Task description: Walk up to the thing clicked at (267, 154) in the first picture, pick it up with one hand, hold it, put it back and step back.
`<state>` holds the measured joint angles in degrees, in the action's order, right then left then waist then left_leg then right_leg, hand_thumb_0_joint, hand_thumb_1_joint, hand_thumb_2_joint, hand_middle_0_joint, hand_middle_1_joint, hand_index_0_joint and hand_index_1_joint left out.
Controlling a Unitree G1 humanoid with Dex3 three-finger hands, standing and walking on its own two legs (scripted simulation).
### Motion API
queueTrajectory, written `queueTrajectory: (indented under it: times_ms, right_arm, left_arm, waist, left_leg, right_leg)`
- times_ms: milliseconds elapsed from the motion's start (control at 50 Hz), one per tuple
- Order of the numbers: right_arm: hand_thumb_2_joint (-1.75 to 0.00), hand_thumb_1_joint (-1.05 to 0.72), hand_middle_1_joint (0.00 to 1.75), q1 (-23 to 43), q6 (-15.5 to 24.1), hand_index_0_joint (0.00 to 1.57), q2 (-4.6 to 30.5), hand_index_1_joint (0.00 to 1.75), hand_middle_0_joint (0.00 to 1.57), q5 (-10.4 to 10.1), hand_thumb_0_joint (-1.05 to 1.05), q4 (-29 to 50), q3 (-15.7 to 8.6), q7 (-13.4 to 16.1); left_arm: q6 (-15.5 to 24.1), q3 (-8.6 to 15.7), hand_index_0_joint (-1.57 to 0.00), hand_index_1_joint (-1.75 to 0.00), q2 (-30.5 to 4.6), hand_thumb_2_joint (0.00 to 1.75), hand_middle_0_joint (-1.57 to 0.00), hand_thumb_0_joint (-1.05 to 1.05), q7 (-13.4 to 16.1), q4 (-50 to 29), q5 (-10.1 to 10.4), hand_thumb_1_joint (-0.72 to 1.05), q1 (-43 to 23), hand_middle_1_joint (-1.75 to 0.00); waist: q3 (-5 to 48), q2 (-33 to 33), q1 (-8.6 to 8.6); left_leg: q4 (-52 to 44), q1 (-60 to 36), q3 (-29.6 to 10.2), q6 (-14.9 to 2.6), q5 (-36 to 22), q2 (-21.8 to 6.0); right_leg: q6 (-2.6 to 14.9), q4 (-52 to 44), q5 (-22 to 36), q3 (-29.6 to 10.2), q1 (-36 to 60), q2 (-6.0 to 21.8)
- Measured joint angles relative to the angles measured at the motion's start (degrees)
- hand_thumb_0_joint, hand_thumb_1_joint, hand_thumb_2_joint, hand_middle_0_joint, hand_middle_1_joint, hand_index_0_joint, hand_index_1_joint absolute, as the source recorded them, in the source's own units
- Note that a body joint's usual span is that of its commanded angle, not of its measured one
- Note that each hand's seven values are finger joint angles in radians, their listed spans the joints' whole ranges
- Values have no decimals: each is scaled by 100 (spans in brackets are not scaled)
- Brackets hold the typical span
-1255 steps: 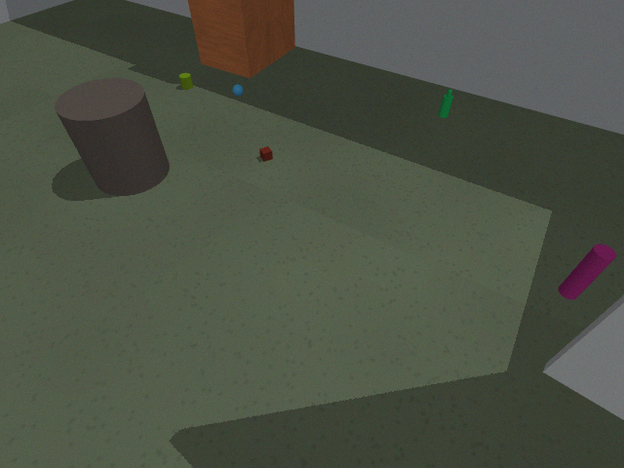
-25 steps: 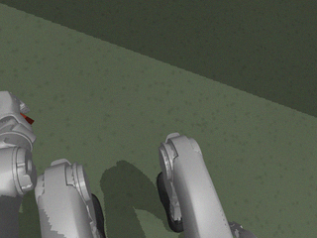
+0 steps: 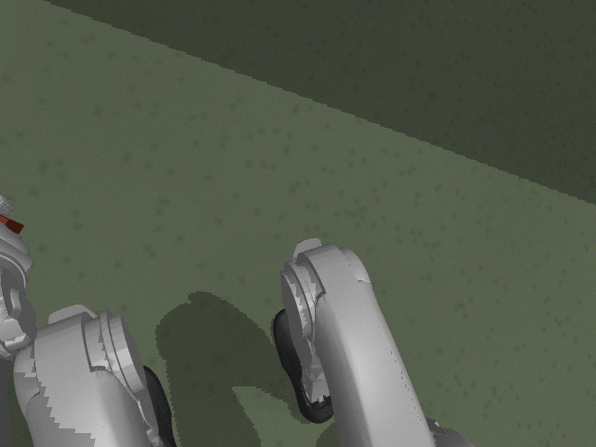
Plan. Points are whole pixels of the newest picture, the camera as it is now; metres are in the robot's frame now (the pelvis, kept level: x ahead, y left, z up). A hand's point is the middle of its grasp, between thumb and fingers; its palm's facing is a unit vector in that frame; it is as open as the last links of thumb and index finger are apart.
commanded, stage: rest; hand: left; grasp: from above
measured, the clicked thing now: out of the picture +0.44 +0.30 -0.25
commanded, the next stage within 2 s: open in 0.82 s
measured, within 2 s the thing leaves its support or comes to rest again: rests again in 0.40 s
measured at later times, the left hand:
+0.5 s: hand out of the picture +0.43 +0.29 -0.24, palm faces -0.34 -0.30 -0.89, open 5.4 cm
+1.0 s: hand out of the picture +0.43 +0.29 -0.24, palm faces -0.34 -0.31 -0.89, open 5.2 cm
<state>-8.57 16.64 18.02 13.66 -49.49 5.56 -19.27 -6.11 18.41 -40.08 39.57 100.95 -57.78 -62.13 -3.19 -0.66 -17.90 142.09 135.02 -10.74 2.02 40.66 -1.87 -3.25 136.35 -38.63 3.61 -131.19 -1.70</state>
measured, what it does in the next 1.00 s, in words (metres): stands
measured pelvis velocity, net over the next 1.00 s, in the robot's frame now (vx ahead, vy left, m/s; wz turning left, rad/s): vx -0.01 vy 0.01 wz -0.07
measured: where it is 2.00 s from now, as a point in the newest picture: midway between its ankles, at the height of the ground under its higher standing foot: (238, 415)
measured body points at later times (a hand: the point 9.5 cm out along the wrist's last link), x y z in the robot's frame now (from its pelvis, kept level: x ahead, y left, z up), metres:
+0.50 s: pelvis +0.00 +0.00 +0.00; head +0.27 +0.08 +0.34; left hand +0.44 +0.30 -0.19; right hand +0.00 -0.26 -0.08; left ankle +0.07 +0.14 -0.28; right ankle +0.10 -0.13 -0.28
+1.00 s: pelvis -0.01 +0.01 -0.01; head +0.26 +0.09 +0.34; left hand +0.45 +0.30 -0.19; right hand -0.02 -0.24 -0.07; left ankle +0.07 +0.14 -0.28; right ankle +0.10 -0.13 -0.28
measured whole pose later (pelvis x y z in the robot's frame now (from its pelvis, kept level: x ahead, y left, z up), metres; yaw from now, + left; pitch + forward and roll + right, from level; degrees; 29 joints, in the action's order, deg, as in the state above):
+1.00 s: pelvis -0.01 +0.01 -0.01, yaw -4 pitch +26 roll -13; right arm -7.5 23.0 20.8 15.0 -46.5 13.3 -22.8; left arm -1.4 18.0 -53.0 42.9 110.7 -58.4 -64.4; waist -11.3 -5.5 -22.6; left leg 145.6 133.3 -15.5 1.6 39.9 -1.7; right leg -4.3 135.9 -36.3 7.4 -127.3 -3.0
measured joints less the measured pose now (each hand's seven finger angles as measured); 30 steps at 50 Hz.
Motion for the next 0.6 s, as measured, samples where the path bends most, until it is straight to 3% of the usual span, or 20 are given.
queueTrajectory:
  times_ms: [140, 200, 280, 380, 440, 600]
  right_arm:
    - [-90, -92, 30, 17, 78, 20, 45, 30, 20, 27, 0, 26, 125, -142]
    - [-90, -92, 30, 24, 94, 20, 73, 30, 20, 40, 0, 78, 181, -192]
    - [-90, -92, 30, 36, 133, 20, 108, 30, 20, 49, 0, 114, 242, -235]
    - [-90, -92, 30, 40, 174, 20, 148, 30, 19, 25, 0, 154, 269, -241]
    - [-90, -92, 30, 42, 195, 20, 167, 30, 19, 34, 0, 178, 301, -253]
    - [-90, -92, 30, 113, 393, 20, 205, 30, 19, 134, 0, 246, 407, -330]
  left_arm:
    - [49, 51, -124, -29, -192, 25, -98, -9, 77, 100, 109, 34, -68, -18]
    - [129, 223, -124, -29, -312, 25, -98, -9, 84, 76, 108, 34, -70, -18]
    - [186, 57, -125, -29, -456, 24, -98, -9, 52, 182, 47, 35, -92, -18]
    - [300, 130, -126, -26, -576, 22, -99, -10, 66, 179, -51, 36, 50, -16]
    - [322, -28, -127, -25, -604, 21, -100, -10, 91, 245, -91, 36, 81, -15]
    - [327, 89, -131, -23, -801, 19, -102, -11, 352, 559, -114, 37, -79, -12]
  waist:
    - [-188, -41, -82]
    - [-273, -81, -109]
    - [-330, -167, -167]
    - [-368, -228, -195]
    - [-389, -270, -199]
    - [-516, -387, -263]
  left_leg:
    - [56, -34, -86, 6, 62, -25]
    - [87, -46, -143, 6, 64, -24]
    - [144, -46, -193, 6, 52, -14]
    - [208, -39, -262, -1, 51, -5]
    - [225, -50, -272, -7, 53, 2]
    - [270, -92, -332, -23, 43, 15]
  right_leg:
    - [-18, -9, -8, 70, 43, -36]
    - [-27, -18, 9, 116, 75, -47]
    - [-28, 1, 32, 155, 101, -55]
    - [-25, 6, 49, 211, 136, -68]
    - [-22, 10, 45, 219, 162, -66]
    - [-56, -2, 64, 268, 250, -74]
